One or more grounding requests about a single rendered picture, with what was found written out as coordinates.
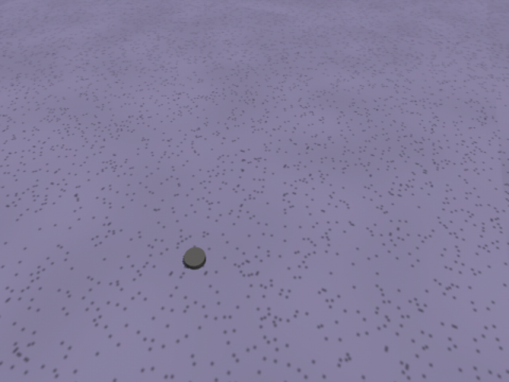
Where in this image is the tin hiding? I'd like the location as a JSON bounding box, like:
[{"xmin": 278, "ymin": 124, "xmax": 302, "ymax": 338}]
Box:
[{"xmin": 184, "ymin": 248, "xmax": 206, "ymax": 270}]

